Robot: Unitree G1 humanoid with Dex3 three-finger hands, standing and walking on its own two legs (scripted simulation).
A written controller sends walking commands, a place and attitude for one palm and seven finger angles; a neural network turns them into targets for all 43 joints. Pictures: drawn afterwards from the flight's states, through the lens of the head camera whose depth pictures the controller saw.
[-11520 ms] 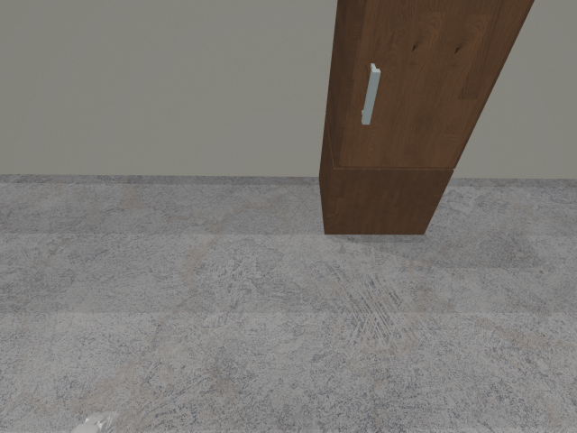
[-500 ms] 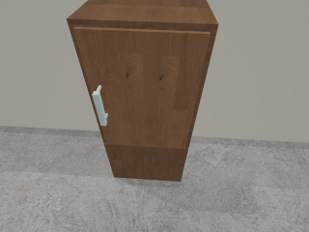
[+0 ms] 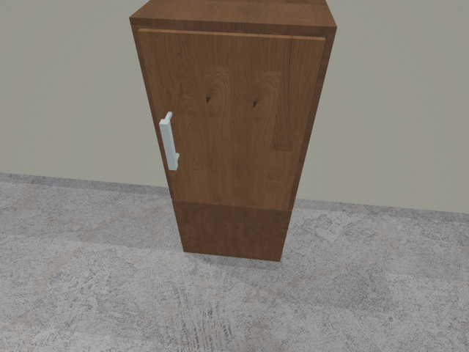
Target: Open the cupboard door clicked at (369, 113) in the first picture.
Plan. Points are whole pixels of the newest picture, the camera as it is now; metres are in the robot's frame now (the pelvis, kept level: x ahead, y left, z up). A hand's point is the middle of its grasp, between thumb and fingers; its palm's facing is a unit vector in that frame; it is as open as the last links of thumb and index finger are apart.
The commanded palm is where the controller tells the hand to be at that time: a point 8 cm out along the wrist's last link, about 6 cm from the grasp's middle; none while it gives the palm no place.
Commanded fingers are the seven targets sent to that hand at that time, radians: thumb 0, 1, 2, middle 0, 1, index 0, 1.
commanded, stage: come to a stop and stand still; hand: left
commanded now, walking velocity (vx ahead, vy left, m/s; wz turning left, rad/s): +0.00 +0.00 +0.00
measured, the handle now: (171, 141) +0.67 +0.22 -0.04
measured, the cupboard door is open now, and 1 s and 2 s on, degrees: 0 0 0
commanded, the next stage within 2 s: look again from close up in 1.44 s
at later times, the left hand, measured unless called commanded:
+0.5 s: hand out of the picture -0.07 +0.19 -0.16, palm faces +0.05 -0.98 -0.21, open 7.4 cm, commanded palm none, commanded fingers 0.00 0.90 0.90 -0.20 -0.30 -0.20 -0.30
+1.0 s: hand out of the picture -0.05 +0.19 -0.17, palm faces +0.01 -0.98 -0.18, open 7.4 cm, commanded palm none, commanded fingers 0.00 0.90 0.90 -0.20 -0.30 -0.20 -0.30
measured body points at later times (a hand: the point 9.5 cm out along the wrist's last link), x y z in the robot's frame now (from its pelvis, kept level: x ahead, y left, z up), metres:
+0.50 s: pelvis -0.08 +0.00 +0.01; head -0.10 +0.00 +0.46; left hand -0.07 +0.24 -0.15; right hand -0.10 -0.23 -0.15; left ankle -0.05 +0.11 -0.73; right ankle -0.10 -0.12 -0.73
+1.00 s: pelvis -0.07 +0.02 +0.00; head -0.06 +0.02 +0.45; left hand -0.05 +0.24 -0.15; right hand -0.08 -0.19 -0.16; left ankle -0.03 +0.12 -0.73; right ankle -0.05 -0.10 -0.73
